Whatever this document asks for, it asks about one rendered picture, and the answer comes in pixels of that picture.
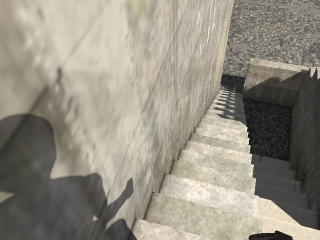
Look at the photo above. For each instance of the robot right hand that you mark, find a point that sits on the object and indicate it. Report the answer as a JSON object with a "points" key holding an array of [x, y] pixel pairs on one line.
{"points": [[270, 236]]}

